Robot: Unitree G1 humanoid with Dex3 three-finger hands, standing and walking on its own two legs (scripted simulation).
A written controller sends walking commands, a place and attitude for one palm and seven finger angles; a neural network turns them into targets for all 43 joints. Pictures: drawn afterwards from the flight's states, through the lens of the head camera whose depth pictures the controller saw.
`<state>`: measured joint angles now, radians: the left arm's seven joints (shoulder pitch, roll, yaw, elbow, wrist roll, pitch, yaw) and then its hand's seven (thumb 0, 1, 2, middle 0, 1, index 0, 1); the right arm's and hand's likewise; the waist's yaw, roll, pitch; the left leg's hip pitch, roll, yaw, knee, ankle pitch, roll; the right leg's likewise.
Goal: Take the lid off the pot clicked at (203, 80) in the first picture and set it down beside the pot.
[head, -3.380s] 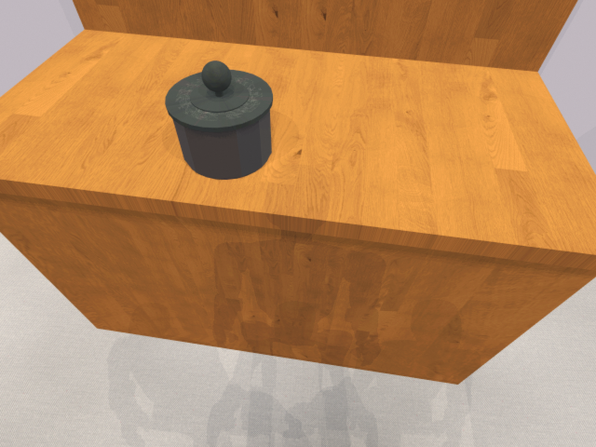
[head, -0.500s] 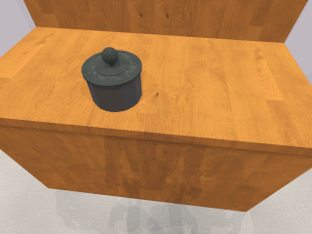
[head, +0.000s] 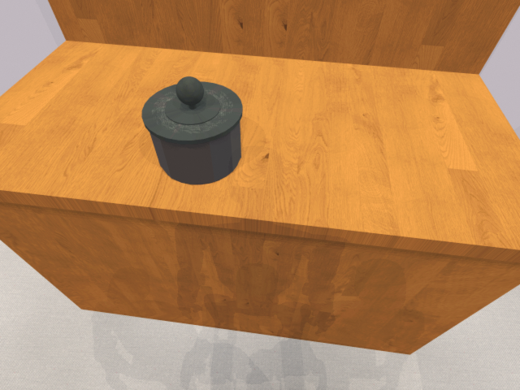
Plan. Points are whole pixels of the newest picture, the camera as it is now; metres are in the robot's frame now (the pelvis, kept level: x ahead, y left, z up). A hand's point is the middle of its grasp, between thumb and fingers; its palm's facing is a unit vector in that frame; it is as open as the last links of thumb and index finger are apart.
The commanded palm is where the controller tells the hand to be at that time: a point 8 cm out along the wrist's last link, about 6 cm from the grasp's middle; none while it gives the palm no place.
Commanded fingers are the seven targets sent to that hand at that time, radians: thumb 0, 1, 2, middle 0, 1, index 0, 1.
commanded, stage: look again from close up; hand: left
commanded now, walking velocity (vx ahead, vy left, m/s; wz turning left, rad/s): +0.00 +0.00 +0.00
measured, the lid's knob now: (190, 91) +0.55 +0.16 +0.17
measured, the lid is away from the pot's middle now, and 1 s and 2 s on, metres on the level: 0.00 0.00 0.00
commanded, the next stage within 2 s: shuffle to correct the standing spot in 0.26 s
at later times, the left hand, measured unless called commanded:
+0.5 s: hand out of the picture +0.01 +0.18 -0.18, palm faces +0.02 -0.98 -0.20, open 7.4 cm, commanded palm none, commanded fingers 0.00 0.90 0.90 -0.20 -0.30 -0.20 -0.30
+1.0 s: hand out of the picture +0.09 +0.23 -0.18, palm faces +0.04 -0.98 -0.21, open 7.4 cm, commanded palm none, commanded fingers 0.00 0.90 0.90 -0.20 -0.30 -0.20 -0.30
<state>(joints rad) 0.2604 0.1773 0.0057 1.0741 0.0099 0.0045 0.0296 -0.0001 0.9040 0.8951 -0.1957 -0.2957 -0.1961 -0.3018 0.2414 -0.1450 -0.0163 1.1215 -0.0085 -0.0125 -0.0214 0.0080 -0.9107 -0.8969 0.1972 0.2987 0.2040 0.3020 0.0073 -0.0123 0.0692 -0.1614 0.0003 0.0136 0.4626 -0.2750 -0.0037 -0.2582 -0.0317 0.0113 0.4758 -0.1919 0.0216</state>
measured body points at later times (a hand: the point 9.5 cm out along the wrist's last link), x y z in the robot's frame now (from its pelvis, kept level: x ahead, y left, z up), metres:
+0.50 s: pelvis +0.00 +0.00 +0.00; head +0.03 +0.00 +0.45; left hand +0.01 +0.23 -0.16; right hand +0.00 -0.22 -0.16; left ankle -0.02 +0.12 -0.74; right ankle +0.04 -0.13 -0.74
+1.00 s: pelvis +0.07 +0.05 -0.01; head +0.11 +0.06 +0.44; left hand +0.09 +0.28 -0.17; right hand +0.08 -0.18 -0.16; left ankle +0.09 +0.17 -0.74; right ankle +0.06 -0.10 -0.74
